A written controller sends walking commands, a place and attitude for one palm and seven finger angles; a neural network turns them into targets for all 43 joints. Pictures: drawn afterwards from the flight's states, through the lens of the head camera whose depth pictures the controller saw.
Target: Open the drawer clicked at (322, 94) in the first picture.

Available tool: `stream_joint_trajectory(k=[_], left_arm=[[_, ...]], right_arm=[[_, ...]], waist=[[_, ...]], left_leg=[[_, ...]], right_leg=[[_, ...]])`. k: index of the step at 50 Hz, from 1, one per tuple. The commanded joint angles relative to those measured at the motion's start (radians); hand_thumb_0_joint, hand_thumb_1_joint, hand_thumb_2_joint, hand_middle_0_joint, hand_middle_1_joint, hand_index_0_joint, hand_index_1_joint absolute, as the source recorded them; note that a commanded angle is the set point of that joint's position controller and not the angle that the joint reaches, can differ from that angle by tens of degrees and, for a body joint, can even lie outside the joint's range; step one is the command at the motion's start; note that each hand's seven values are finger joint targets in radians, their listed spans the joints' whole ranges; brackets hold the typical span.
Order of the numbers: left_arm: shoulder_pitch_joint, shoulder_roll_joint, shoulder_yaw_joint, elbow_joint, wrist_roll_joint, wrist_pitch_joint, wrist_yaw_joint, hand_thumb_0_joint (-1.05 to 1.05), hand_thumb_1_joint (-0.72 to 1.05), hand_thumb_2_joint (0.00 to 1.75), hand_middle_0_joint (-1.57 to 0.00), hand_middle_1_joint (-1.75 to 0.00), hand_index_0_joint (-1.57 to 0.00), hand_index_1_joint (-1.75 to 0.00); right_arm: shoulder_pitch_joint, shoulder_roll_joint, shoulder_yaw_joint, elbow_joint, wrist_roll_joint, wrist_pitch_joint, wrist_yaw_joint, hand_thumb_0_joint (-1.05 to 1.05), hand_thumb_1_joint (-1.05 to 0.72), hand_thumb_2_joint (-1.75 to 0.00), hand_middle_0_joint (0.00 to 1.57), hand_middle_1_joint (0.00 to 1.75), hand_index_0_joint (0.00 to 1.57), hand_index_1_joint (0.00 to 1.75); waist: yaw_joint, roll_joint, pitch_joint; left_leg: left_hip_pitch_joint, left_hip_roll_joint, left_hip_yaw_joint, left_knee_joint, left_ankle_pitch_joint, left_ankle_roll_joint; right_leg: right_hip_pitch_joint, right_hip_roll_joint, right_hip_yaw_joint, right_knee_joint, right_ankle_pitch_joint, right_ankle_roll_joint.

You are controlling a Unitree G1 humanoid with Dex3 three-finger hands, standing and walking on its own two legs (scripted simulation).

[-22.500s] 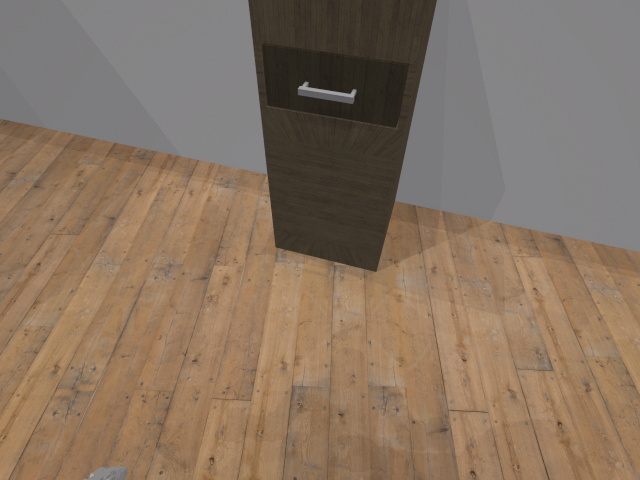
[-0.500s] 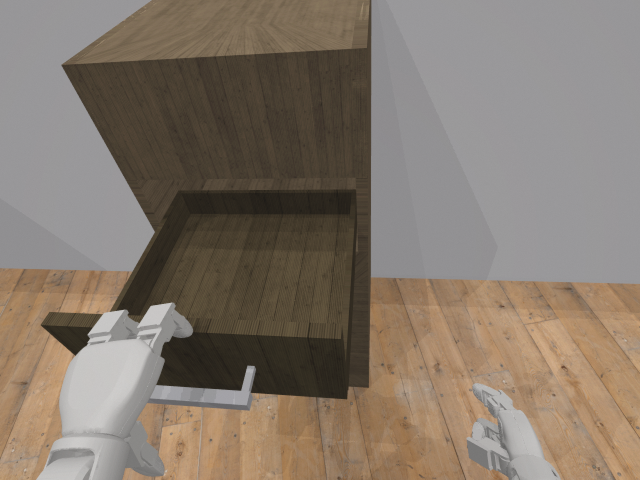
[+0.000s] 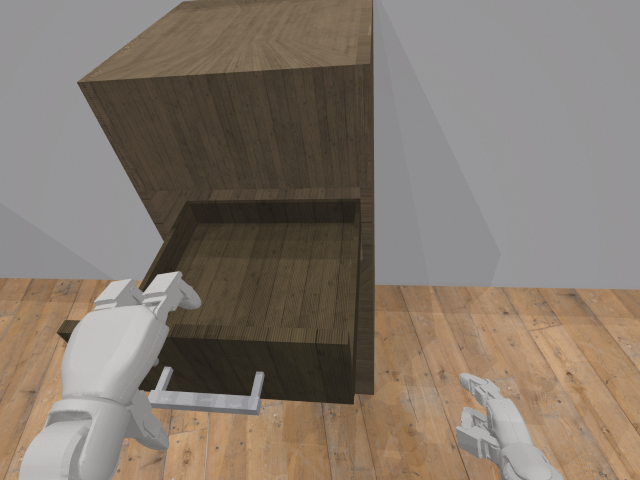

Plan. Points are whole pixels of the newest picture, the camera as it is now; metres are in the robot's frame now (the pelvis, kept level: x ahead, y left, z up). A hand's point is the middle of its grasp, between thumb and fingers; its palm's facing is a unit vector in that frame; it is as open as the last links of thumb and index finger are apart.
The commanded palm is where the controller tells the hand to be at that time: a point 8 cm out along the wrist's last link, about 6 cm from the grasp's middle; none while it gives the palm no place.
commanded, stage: draw the hand back to the body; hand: left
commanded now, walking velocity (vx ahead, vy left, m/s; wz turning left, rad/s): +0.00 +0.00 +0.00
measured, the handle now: (208, 389) +0.23 +0.21 -0.02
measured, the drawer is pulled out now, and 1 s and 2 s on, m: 0.30 0.30 0.30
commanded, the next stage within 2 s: step back with the hand held close in 1.64 s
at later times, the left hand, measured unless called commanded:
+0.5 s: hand (127, 375) +0.18 +0.23 +0.12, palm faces +0.06 -0.11 -0.99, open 13.8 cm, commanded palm +0.15 +0.24 +0.18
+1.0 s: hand (132, 328) +0.21 +0.22 +0.16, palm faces +0.37 -0.85 -0.38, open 12.5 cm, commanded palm +0.15 +0.27 +0.18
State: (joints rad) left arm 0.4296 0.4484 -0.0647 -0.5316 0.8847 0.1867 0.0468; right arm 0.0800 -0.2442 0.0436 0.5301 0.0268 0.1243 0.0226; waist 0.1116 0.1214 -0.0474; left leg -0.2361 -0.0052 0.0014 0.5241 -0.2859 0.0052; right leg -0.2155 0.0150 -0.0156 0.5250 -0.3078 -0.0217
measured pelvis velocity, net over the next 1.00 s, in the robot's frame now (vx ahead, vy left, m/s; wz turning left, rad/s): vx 0.03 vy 0.00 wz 0.03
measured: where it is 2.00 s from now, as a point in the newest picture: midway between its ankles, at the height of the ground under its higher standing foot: outside the picture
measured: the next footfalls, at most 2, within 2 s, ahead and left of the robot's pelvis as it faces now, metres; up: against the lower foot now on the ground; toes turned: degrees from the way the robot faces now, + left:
none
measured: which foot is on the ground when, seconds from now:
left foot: down 0.00-1.00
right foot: down 0.00-1.00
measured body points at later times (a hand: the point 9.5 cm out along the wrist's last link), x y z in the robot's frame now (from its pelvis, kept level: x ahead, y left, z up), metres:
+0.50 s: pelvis +0.01 +0.00 +0.00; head +0.01 -0.05 +0.45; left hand +0.17 +0.24 +0.17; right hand +0.24 -0.21 -0.09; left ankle +0.00 +0.12 -0.73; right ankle -0.02 -0.10 -0.73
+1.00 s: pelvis +0.03 +0.00 +0.00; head +0.02 -0.01 +0.45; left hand +0.18 +0.27 +0.18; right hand +0.22 -0.19 -0.08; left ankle +0.00 +0.12 -0.73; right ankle -0.02 -0.10 -0.73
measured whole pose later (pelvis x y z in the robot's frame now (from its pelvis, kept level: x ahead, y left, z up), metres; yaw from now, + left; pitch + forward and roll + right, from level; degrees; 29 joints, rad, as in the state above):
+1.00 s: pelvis +0.03 +0.00 +0.00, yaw +2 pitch -2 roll +0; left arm 0.54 0.32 0.22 -0.55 -0.03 -0.08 0.12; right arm 0.19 -0.18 0.05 0.62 0.00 -0.13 -0.08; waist 0.05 0.04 0.01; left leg -0.14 -0.01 -0.03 0.49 -0.31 0.01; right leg -0.09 0.01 -0.05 0.46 -0.33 -0.02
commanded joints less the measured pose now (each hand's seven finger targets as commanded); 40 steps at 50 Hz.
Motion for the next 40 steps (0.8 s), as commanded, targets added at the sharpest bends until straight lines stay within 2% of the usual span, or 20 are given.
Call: stream_joint_trajectory(k=[1, 3, 6, 7, 11, 15, 16, 17, 18, 20, 21, 24, 25, 26, 32, 33, 34, 35, 37, 40], left_arm=[[-0.116, 0.138, 0.108, -0.213, 0.013, -0.030, 0.037, 0.00, -0.50, 0.30, -0.30, -1.20, -0.30, -1.20], [-0.119, 0.147, 0.116, -0.177, 0.017, -0.045, 0.042, 0.00, -0.50, 0.30, -0.30, -1.20, -0.30, -1.20], [-0.111, 0.197, 0.178, -0.188, 0.014, -0.059, 0.058, 0.00, -0.50, 0.30, -0.30, -1.20, -0.30, -1.20], [-0.094, 0.217, 0.205, -0.174, 0.013, -0.063, 0.063, 0.00, -0.50, 0.30, -0.30, -1.20, -0.30, -1.20], [-0.061, 0.192, 0.197, -0.184, -0.021, -0.070, 0.056, 0.00, -0.50, 0.30, -0.30, -1.20, -0.30, -1.20], [0.008, 0.239, 0.258, -0.192, -0.050, -0.079, 0.059, 0.00, -0.50, 0.30, -0.30, -1.20, -0.30, -1.20], [0.005, 0.209, 0.223, -0.203, -0.052, -0.088, 0.051, 0.00, -0.50, 0.30, -0.30, -1.20, -0.30, -1.20], [0.019, 0.248, 0.263, -0.186, -0.053, -0.092, 0.055, 0.00, -0.50, 0.30, -0.30, -1.20, -0.30, -1.20], [0.024, 0.228, 0.245, -0.174, -0.055, -0.097, 0.051, 0.00, -0.50, 0.30, -0.30, -1.20, -0.30, -1.20], [0.006, 0.265, 0.287, -0.219, -0.068, -0.107, 0.064, 0.00, -0.50, 0.30, -0.30, -1.20, -0.30, -1.20], [0.005, 0.246, 0.264, -0.211, -0.060, -0.116, 0.061, 0.00, -0.50, 0.30, -0.30, -1.20, -0.30, -1.20], [0.014, 0.255, 0.283, -0.197, -0.064, -0.133, 0.066, 0.00, -0.50, 0.30, -0.30, -1.20, -0.30, -1.20], [0.023, 0.286, 0.320, -0.203, -0.076, -0.131, 0.074, 0.00, -0.50, 0.30, -0.30, -1.20, -0.30, -1.20], [0.025, 0.269, 0.299, -0.209, -0.066, -0.137, 0.071, 0.00, -0.50, 0.30, -0.30, -1.20, -0.30, -1.20], [0.102, 0.288, 0.345, -0.187, -0.086, -0.128, 0.077, 0.00, -0.50, 0.30, -0.30, -1.20, -0.30, -1.20], [0.051, -0.118, 0.270, -0.157, -0.811, -0.204, 0.068, 0.00, -0.47, 0.32, -0.30, -1.18, -0.30, -1.18], [0.077, 0.001, 0.323, -0.138, -0.825, -0.243, 0.081, 0.00, -0.43, 0.33, -0.29, -1.15, -0.29, -1.15], [0.107, 0.035, 0.390, -0.159, -0.880, -0.265, 0.095, 0.00, -0.40, 0.34, -0.29, -1.13, -0.29, -1.13], [0.047, 0.039, 0.376, -0.280, -0.900, -0.308, 0.110, 0.00, -0.32, 0.37, -0.29, -1.09, -0.29, -1.09], [0.030, 0.056, 0.394, -0.270, -0.903, -0.319, 0.121, 0.00, -0.22, 0.42, -0.28, -1.02, -0.28, -1.02]], right_arm=[[-0.177, -0.079, -0.026, -0.187, -0.004, -0.057, -0.004, 0.00, -0.90, -0.90, 0.20, 0.30, 0.20, 0.30], [-0.174, -0.081, -0.030, -0.174, -0.009, -0.055, -0.009, 0.00, -0.90, -0.90, 0.20, 0.30, 0.20, 0.30], [-0.169, -0.082, -0.027, -0.177, -0.010, -0.066, -0.016, 0.00, -0.90, -0.90, 0.20, 0.30, 0.20, 0.30], [-0.174, -0.085, -0.030, -0.170, -0.006, -0.064, -0.019, 0.00, -0.90, -0.90, 0.20, 0.30, 0.20, 0.30], [-0.172, -0.087, -0.031, -0.173, -0.005, -0.066, -0.018, 0.00, -0.90, -0.90, 0.20, 0.30, 0.20, 0.30], [-0.184, -0.100, -0.034, -0.187, 0.002, -0.076, -0.028, 0.00, -0.90, -0.90, 0.20, 0.30, 0.20, 0.30], [-0.157, -0.095, -0.031, -0.188, -0.007, -0.073, -0.028, 0.00, -0.90, -0.90, 0.20, 0.30, 0.20, 0.30], [-0.154, -0.102, -0.036, -0.183, -0.003, -0.072, -0.031, 0.00, -0.90, -0.90, 0.20, 0.30, 0.20, 0.30], [-0.150, -0.103, -0.038, -0.181, -0.009, -0.066, -0.033, 0.00, -0.90, -0.90, 0.20, 0.30, 0.20, 0.30], [-0.169, -0.106, -0.037, -0.196, 0.001, -0.078, -0.039, 0.00, -0.90, -0.90, 0.20, 0.30, 0.20, 0.30], [-0.144, -0.099, -0.034, -0.196, -0.009, -0.076, -0.041, 0.00, -0.90, -0.90, 0.20, 0.30, 0.20, 0.30], [-0.132, -0.105, -0.044, -0.195, -0.007, -0.073, -0.043, 0.00, -0.90, -0.90, 0.20, 0.30, 0.20, 0.30], [-0.158, -0.108, -0.042, -0.198, 0.000, -0.082, -0.046, 0.00, -0.90, -0.90, 0.20, 0.30, 0.20, 0.30], [-0.133, -0.102, -0.040, -0.197, -0.009, -0.077, -0.045, 0.00, -0.90, -0.90, 0.20, 0.30, 0.20, 0.30], [-0.127, -0.107, -0.046, -0.199, -0.003, -0.070, -0.041, 0.00, -0.90, -0.90, 0.20, 0.30, 0.20, 0.30], [-0.044, -0.022, -0.044, -0.211, 0.011, -0.155, -0.067, 0.00, -0.90, -0.90, 0.20, 0.30, 0.20, 0.30], [-0.049, -0.047, -0.042, -0.182, 0.008, -0.206, -0.084, 0.00, -0.90, -0.90, 0.20, 0.30, 0.20, 0.30], [-0.068, -0.046, -0.041, -0.157, 0.004, -0.229, -0.103, 0.00, -0.90, -0.90, 0.20, 0.30, 0.20, 0.30], [-0.041, -0.043, -0.032, -0.151, -0.009, -0.278, -0.118, 0.00, -0.90, -0.90, 0.20, 0.30, 0.20, 0.30], [-0.037, -0.048, -0.032, -0.110, -0.021, -0.314, -0.124, 0.00, -0.90, -0.90, 0.20, 0.30, 0.20, 0.30]], waist=[[0.000, -0.079, -0.131], [-0.003, -0.083, -0.089], [0.006, -0.084, -0.133], [0.003, -0.094, -0.110], [-0.002, -0.068, -0.105], [-0.005, -0.106, -0.108], [-0.005, -0.089, -0.122], [-0.008, -0.106, -0.098], [-0.008, -0.107, -0.082], [-0.012, -0.090, -0.102], [-0.003, -0.072, -0.117], [-0.011, -0.114, -0.098], [-0.010, -0.089, -0.102], [-0.002, -0.067, -0.126], [-0.008, -0.104, -0.108], [-0.108, -0.177, -0.023], [-0.082, -0.214, -0.025], [-0.064, -0.230, -0.030], [-0.060, -0.092, -0.088], [-0.054, -0.029, -0.030]], left_leg=[[0.056, 0.014, 0.009, -0.060, 0.224, 0.022], [0.054, 0.012, 0.010, -0.061, 0.217, 0.021], [0.063, 0.010, 0.007, -0.049, 0.219, 0.021], [0.062, 0.012, 0.011, -0.046, 0.227, 0.018], [0.052, 0.004, 0.010, -0.040, 0.223, 0.018], [0.046, 0.009, 0.009, -0.024, 0.221, 0.016], [0.049, -0.001, 0.012, -0.022, 0.227, 0.022], [0.041, 0.005, 0.011, -0.018, 0.226, 0.019], [0.038, 0.000, 0.012, -0.018, 0.223, 0.022], [0.043, 0.010, 0.007, -0.014, 0.197, 0.015], [0.048, 0.001, 0.007, -0.012, 0.201, 0.022], [0.046, 0.004, 0.008, -0.006, 0.205, 0.021], [0.044, 0.009, 0.004, -0.004, 0.195, 0.016], [0.048, 0.001, 0.005, 0.000, 0.211, 0.021], [0.024, 0.010, 0.002, 0.004, 0.235, 0.016], [0.127, 0.030, -0.016, -0.018, 0.177, 0.042], [0.127, 0.049, -0.028, -0.033, 0.153, 0.038], [0.123, 0.044, -0.035, -0.050, 0.163, 0.031], [0.147, 0.035, -0.030, -0.060, 0.250, 0.025], [0.129, 0.033, -0.031, -0.073, 0.286, 0.015]], right_leg=[[0.012, -0.018, -0.016, -0.091, 0.189, 0.000], [-0.011, -0.013, -0.016, -0.104, 0.181, 0.000], [0.015, -0.022, -0.007, -0.102, 0.200, -0.002], [0.008, -0.025, 0.001, -0.107, 0.224, 0.000], [0.003, -0.026, -0.005, -0.105, 0.236, 0.003], [0.005, -0.030, 0.012, -0.103, 0.275, 0.009], [0.009, -0.037, -0.003, -0.100, 0.284, 0.012], [-0.004, -0.038, 0.002, -0.100, 0.287, 0.013], [-0.015, -0.034, -0.006, -0.102, 0.284, 0.014], [-0.022, -0.036, 0.007, -0.100, 0.254, 0.012], [-0.023, -0.037, -0.007, -0.100, 0.234, 0.011], [-0.040, -0.041, -0.009, -0.099, 0.249, 0.017], [-0.033, -0.036, 0.009, -0.098, 0.250, 0.011], [-0.027, -0.039, -0.006, -0.092, 0.253, 0.010], [-0.025, -0.042, -0.014, -0.075, 0.294, 0.014], [-0.002, -0.019, -0.054, -0.071, 0.246, 0.006], [-0.014, -0.029, -0.052, -0.064, 0.182, 0.011], [0.003, -0.031, -0.052, -0.083, 0.168, 0.012], [0.053, -0.053, -0.043, -0.078, 0.234, 0.010], [0.058, -0.053, -0.038, -0.104, 0.259, 0.000]])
